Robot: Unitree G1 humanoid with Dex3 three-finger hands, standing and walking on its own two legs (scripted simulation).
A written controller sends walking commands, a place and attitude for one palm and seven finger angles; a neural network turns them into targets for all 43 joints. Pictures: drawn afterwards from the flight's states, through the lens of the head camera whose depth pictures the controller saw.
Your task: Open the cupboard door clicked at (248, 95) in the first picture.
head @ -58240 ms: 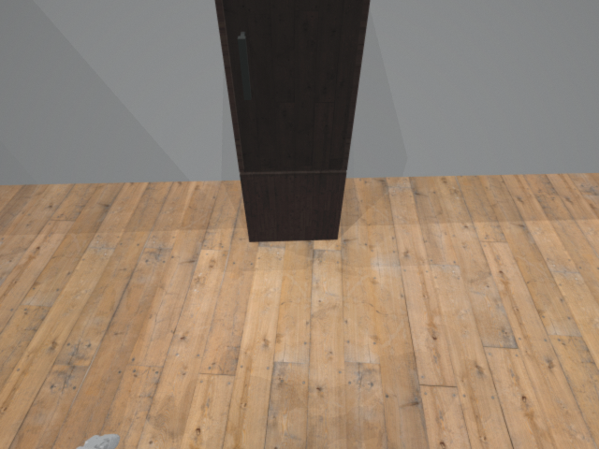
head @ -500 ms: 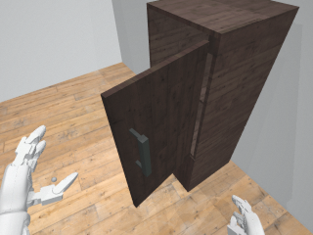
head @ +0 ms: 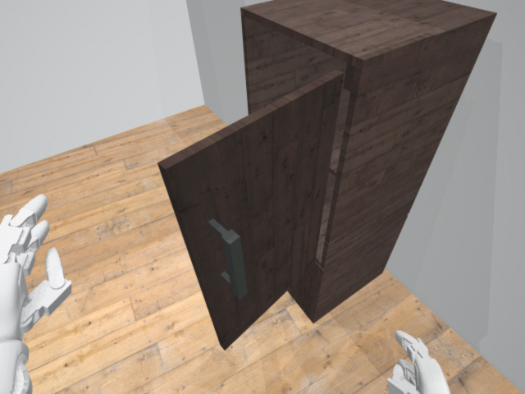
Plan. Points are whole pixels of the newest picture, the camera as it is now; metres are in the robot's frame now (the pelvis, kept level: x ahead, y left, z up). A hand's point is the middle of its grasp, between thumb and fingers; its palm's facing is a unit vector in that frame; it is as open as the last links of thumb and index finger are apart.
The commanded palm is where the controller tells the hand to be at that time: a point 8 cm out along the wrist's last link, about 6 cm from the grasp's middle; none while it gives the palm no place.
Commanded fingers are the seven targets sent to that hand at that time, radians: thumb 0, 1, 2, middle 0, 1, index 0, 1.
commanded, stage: draw the hand back to the body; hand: left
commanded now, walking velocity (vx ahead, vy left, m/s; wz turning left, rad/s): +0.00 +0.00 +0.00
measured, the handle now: (228, 260) +0.31 +0.10 +0.03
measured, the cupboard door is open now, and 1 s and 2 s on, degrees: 100 100 100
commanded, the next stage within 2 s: step back with the hand held close in 0.10 s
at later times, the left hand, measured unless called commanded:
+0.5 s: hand (65, 288) +0.19 +0.26 +0.14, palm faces +0.33 -0.80 -0.51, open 7.4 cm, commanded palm +0.13 +0.31 +0.17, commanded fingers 0.00 0.90 0.90 -0.20 -0.30 -0.20 -0.30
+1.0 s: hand out of the picture +0.09 +0.29 +0.16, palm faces +0.44 -0.75 -0.49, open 7.4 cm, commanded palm +0.03 +0.33 +0.17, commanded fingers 0.00 0.90 0.90 -0.20 -0.30 -0.20 -0.30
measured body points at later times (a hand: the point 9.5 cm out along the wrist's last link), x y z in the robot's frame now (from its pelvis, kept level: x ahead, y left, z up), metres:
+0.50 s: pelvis -0.02 +0.01 +0.00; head +0.00 -0.01 +0.45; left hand +0.16 +0.30 +0.17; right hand +0.16 -0.24 -0.09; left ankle +0.00 +0.12 -0.74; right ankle -0.05 -0.11 -0.74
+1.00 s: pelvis -0.11 +0.03 -0.02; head -0.08 +0.03 +0.43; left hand +0.06 +0.33 +0.18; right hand +0.07 -0.20 -0.10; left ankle +0.00 +0.12 -0.74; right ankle -0.05 -0.11 -0.74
